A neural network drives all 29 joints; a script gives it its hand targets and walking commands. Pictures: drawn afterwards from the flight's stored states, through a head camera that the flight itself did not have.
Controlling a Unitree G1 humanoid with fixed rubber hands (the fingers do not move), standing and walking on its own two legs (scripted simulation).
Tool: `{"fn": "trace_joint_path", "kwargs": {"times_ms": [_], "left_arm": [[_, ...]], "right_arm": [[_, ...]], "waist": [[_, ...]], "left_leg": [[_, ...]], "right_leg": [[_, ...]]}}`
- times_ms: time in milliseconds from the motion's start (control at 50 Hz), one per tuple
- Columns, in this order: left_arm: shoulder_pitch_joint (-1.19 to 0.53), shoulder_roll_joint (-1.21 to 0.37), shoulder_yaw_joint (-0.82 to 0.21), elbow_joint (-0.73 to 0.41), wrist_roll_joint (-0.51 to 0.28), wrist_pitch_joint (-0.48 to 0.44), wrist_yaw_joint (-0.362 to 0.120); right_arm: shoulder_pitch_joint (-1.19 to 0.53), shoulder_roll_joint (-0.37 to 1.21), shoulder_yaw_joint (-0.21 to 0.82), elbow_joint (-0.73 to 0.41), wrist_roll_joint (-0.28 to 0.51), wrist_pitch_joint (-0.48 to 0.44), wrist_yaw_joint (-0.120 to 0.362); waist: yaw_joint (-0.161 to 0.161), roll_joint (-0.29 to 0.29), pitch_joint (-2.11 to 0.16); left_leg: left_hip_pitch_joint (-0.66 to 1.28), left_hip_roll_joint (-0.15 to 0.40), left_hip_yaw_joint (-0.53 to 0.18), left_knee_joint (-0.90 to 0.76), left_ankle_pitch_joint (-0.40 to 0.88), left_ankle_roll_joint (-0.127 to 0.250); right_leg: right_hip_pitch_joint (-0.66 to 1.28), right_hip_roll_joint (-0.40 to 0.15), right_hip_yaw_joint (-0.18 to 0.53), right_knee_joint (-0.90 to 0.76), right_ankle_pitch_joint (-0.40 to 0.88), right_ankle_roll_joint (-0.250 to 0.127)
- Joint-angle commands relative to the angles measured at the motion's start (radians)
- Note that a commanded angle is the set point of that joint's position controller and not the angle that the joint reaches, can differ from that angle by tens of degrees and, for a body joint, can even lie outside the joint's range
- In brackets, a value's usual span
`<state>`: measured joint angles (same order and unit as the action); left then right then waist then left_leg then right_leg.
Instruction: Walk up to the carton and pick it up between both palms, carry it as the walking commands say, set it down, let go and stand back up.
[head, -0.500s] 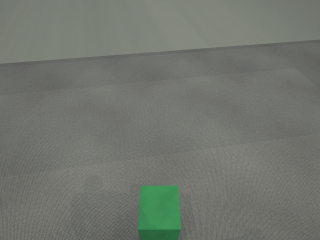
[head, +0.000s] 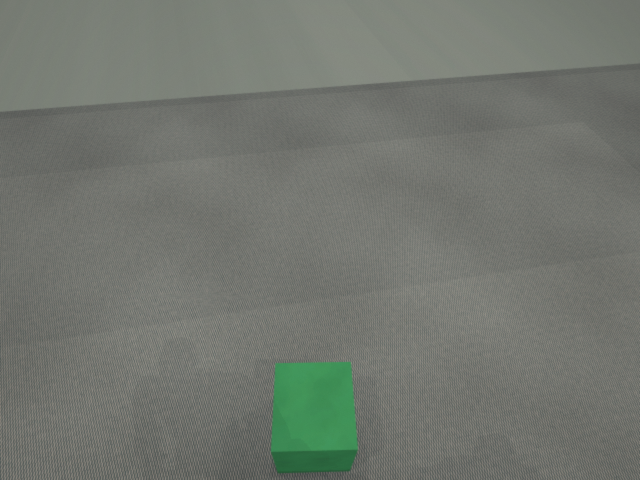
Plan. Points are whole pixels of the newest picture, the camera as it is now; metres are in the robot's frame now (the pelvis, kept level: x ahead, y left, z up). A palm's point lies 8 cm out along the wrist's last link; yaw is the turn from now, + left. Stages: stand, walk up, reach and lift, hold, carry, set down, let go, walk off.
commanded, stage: walk up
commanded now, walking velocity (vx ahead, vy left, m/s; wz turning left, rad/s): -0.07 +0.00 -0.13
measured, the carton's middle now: (313, 418) +0.38 +0.01 -0.64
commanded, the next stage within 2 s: stand in 1.88 s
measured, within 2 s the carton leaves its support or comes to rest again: neither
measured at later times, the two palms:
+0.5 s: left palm out of the picture -0.01 +0.22 -0.14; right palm out of the picture -0.01 -0.23 -0.15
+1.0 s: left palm out of the picture +0.00 +0.24 -0.14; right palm out of the picture -0.06 -0.16 -0.13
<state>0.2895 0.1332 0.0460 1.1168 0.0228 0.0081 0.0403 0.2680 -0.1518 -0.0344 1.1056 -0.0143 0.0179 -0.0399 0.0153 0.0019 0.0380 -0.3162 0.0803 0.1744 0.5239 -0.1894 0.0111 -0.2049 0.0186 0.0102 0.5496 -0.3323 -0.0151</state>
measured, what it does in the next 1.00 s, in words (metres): steps on the spot: left foot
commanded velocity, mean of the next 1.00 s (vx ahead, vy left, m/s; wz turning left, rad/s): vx -0.03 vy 0.00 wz -0.04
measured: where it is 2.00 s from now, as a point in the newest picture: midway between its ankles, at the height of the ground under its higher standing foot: outside the picture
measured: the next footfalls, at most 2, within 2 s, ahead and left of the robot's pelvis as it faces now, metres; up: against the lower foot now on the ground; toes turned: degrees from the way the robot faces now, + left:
left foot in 0.58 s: +0.00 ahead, +0.14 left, +0.00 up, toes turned -7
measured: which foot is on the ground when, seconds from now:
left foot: down 0.00-0.32, up 0.34-0.56, down 0.58-1.00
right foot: down 0.00-1.00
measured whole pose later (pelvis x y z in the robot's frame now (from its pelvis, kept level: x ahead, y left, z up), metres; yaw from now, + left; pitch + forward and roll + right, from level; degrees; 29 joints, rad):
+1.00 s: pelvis -0.01 +0.03 +0.01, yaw -3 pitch -2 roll +0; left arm 0.25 0.13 0.01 1.18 0.00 -0.01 0.04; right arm 0.32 -0.07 0.00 1.18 -0.01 -0.02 -0.04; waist -0.01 -0.02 0.02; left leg -0.09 0.00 0.08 0.37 -0.25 0.03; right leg -0.12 -0.02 -0.05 0.36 -0.21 0.01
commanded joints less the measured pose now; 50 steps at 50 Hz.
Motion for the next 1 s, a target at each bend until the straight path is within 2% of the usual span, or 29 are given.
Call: {"fn": "trace_joint_path", "kwargs": {"times_ms": [0,60,100,120,160,180,200,220,260,280,300,320,340,360,380,420,440,500,520,540,560,600,660,680,720,780,880,920,980], "left_arm": [[0.061,0.107,0.020,-0.043,0.003,-0.004,0.007],[0.039,0.086,0.016,-0.060,-0.008,-0.003,0.002],[0.070,0.105,0.027,-0.035,0.000,-0.005,0.001],[0.068,0.103,0.027,-0.044,-0.009,-0.006,0.000],[0.149,0.069,0.021,-0.028,-0.011,-0.001,-0.001],[0.098,0.069,0.031,-0.033,-0.009,-0.001,0.000],[0.114,0.043,0.017,-0.038,-0.008,0.008,0.000],[0.129,0.046,0.025,-0.047,-0.005,0.012,-0.004],[0.098,0.059,0.021,-0.050,0.004,0.006,-0.012],[0.130,0.079,0.013,-0.024,0.015,-0.001,-0.003],[0.129,0.166,0.028,-0.043,0.017,-0.007,-0.007],[0.074,0.235,0.039,-0.052,0.013,0.003,-0.002],[0.042,0.165,0.028,-0.062,0.009,-0.003,0.002],[0.028,0.159,0.015,-0.060,0.000,-0.004,0.006],[-0.078,0.209,0.025,-0.089,-0.018,-0.002,0.006],[-0.055,0.120,0.001,-0.079,-0.007,-0.008,0.006],[-0.066,0.129,0.007,-0.077,-0.003,-0.011,0.004],[-0.016,0.122,0.003,-0.046,-0.002,-0.015,0.005],[0.021,0.127,0.005,-0.014,-0.008,-0.015,0.006],[0.027,0.089,0.000,-0.002,-0.008,-0.018,0.006],[0.075,0.057,-0.005,-0.014,-0.019,-0.025,0.004],[0.006,0.061,-0.020,-0.023,-0.017,-0.034,0.001],[-0.012,0.078,-0.017,0.006,-0.009,-0.030,-0.004],[-0.004,0.070,-0.027,0.005,-0.004,-0.027,-0.003],[0.017,0.081,-0.026,0.038,-0.008,-0.030,0.000],[0.010,0.036,-0.036,0.041,-0.012,-0.030,-0.005],[0.020,0.069,-0.023,0.039,-0.016,-0.028,0.007],[0.037,0.038,-0.028,0.049,-0.022,-0.023,0.006],[0.012,0.076,-0.020,0.030,-0.003,-0.014,0.009]], "right_arm": [[0.082,-0.083,0.000,-0.046,-0.013,-0.008,-0.001],[0.052,-0.160,-0.025,-0.040,-0.015,-0.009,-0.008],[0.076,-0.171,-0.033,-0.051,-0.011,-0.015,-0.012],[0.071,-0.166,-0.037,-0.040,-0.014,-0.022,-0.016],[0.057,-0.193,-0.038,-0.072,-0.014,-0.023,-0.018],[0.032,-0.172,-0.045,-0.056,-0.020,-0.018,-0.032],[0.035,-0.189,-0.049,-0.091,-0.019,-0.018,-0.030],[0.005,-0.154,-0.043,-0.097,-0.021,-0.013,-0.026],[-0.078,-0.169,-0.039,-0.099,-0.015,0.009,-0.020],[-0.053,-0.093,-0.027,-0.101,0.010,0.015,-0.010],[-0.002,-0.064,-0.013,-0.112,0.018,0.026,-0.002],[-0.068,-0.069,-0.008,-0.114,0.003,0.035,-0.001],[-0.034,-0.112,-0.012,-0.113,-0.008,0.047,0.008],[-0.017,-0.091,0.001,-0.114,-0.009,0.038,0.011],[-0.001,-0.111,-0.001,-0.103,0.001,0.040,0.002],[-0.012,-0.045,0.000,-0.072,0.009,0.028,0.020],[-0.009,-0.024,0.008,-0.059,0.005,0.028,0.018],[0.014,-0.024,0.014,-0.039,0.013,0.002,0.013],[0.085,-0.025,0.016,-0.005,0.010,-0.014,0.005],[0.102,-0.041,0.010,-0.008,0.005,-0.019,0.001],[0.131,-0.077,-0.004,0.012,0.006,-0.034,0.001],[0.032,-0.086,-0.001,0.006,0.005,-0.037,0.003],[0.058,-0.044,0.011,0.019,0.011,-0.035,0.000],[0.066,-0.066,0.003,0.011,0.004,-0.041,0.000],[0.100,-0.050,0.009,0.029,0.010,-0.044,-0.003],[0.117,-0.036,0.011,0.042,0.007,-0.038,-0.005],[0.139,-0.033,0.018,0.065,0.013,-0.058,-0.006],[0.162,-0.031,0.011,0.073,0.013,-0.048,-0.009],[0.133,-0.046,0.002,0.053,0.009,-0.038,-0.004]], "waist": [[-0.025,-0.176,0.060],[-0.016,0.073,0.078],[-0.005,0.056,0.040],[-0.006,0.123,0.009],[-0.009,0.174,-0.097],[0.003,0.193,-0.036],[0.000,0.176,-0.038],[0.018,0.162,-0.064],[0.048,0.092,0.004],[0.045,-0.074,-0.002],[0.026,-0.254,0.021],[0.078,-0.278,0.099],[0.022,-0.241,0.087],[0.016,-0.236,0.144],[-0.028,-0.217,0.146],[-0.006,-0.105,0.011],[-0.002,-0.133,0.016],[-0.011,-0.166,0.045],[-0.042,-0.055,0.029],[-0.048,-0.032,-0.048],[-0.015,0.052,-0.075],[-0.010,0.137,-0.054],[-0.007,0.023,0.045],[-0.013,0.111,0.015],[-0.022,0.027,-0.028],[-0.022,0.076,0.048],[-0.016,-0.022,0.011],[-0.017,0.054,0.069],[-0.023,-0.021,0.059]], "left_leg": [[0.133,0.063,-0.112,-0.029,0.008,-0.017],[0.125,0.154,-0.183,-0.163,-0.057,0.013],[0.120,0.207,-0.224,-0.162,0.094,0.053],[0.127,0.217,-0.211,-0.147,0.214,0.082],[0.195,0.284,-0.229,-0.189,0.140,0.137],[0.097,0.328,-0.241,-0.157,0.390,0.181],[0.065,0.385,-0.256,-0.161,0.393,0.201],[0.005,0.338,-0.239,-0.181,0.151,0.175],[-0.017,0.222,-0.154,-0.074,0.036,0.092],[-0.054,0.128,-0.082,0.038,-0.181,0.032],[-0.172,-0.005,-0.017,0.160,-0.284,-0.036],[-0.134,0.000,-0.110,0.312,-0.336,-0.038],[-0.044,0.014,-0.134,0.369,-0.302,-0.039],[-0.081,-0.021,-0.120,0.435,-0.284,-0.059],[-0.093,-0.034,-0.147,0.497,-0.343,-0.032],[-0.017,-0.027,-0.142,0.273,-0.234,-0.022],[0.007,-0.035,-0.124,0.232,-0.190,-0.032],[0.063,-0.052,-0.102,-0.023,-0.099,-0.013],[0.142,-0.004,-0.150,-0.162,0.028,-0.004],[0.217,0.068,-0.172,-0.211,0.100,-0.005],[0.235,0.132,-0.284,-0.214,0.208,0.008],[0.226,0.097,-0.240,-0.157,0.332,0.047],[0.143,0.059,-0.215,-0.218,0.142,0.016],[0.134,0.048,-0.198,-0.238,0.129,0.015],[0.171,0.051,-0.201,-0.228,0.122,0.012],[0.164,0.051,-0.214,-0.241,0.178,0.030],[0.198,0.081,-0.235,-0.218,0.271,0.030],[0.153,0.059,-0.222,-0.245,0.195,0.031],[0.131,0.065,-0.271,-0.236,0.200,0.012]], "right_leg": [[-0.217,-0.177,0.196,-0.235,0.135,-0.037],[-0.221,-0.090,0.081,-0.121,0.135,-0.002],[-0.179,-0.041,0.040,0.020,0.168,0.017],[-0.165,-0.035,0.017,0.067,0.095,0.018],[-0.158,-0.012,-0.029,0.193,-0.051,0.034],[-0.161,-0.008,-0.028,0.310,-0.151,0.049],[-0.151,-0.048,-0.025,0.333,-0.212,0.038],[-0.085,-0.087,-0.022,0.270,-0.164,0.034],[-0.078,-0.068,-0.027,-0.051,0.039,0.031],[-0.070,-0.176,0.121,-0.235,0.005,0.001],[-0.063,-0.342,0.435,-0.421,-0.209,-0.070],[-0.234,-0.401,0.488,-0.470,-0.254,-0.134],[-0.272,-0.347,0.414,-0.444,-0.309,-0.157],[-0.268,-0.336,0.359,-0.411,-0.123,-0.152],[-0.247,-0.299,0.240,-0.288,0.292,-0.172],[-0.148,-0.246,0.148,-0.335,0.110,-0.123],[-0.130,-0.227,0.136,-0.329,0.030,-0.113],[-0.063,-0.213,0.141,-0.250,0.259,-0.089],[-0.078,-0.215,0.122,-0.216,0.308,-0.082],[-0.019,-0.193,0.083,-0.184,0.308,-0.055],[-0.066,-0.126,0.052,-0.156,0.205,-0.022],[-0.013,-0.093,-0.008,-0.198,0.226,-0.003],[0.022,-0.105,0.015,-0.219,0.265,0.000],[0.062,-0.114,0.030,-0.213,0.271,-0.003],[0.090,-0.124,0.008,-0.228,0.293,-0.004],[0.048,-0.122,0.006,-0.254,0.251,0.006],[0.080,-0.115,0.008,-0.234,0.286,0.005],[0.063,-0.116,0.012,-0.239,0.265,0.011],[0.082,-0.110,-0.067,-0.207,0.234,0.024]]}}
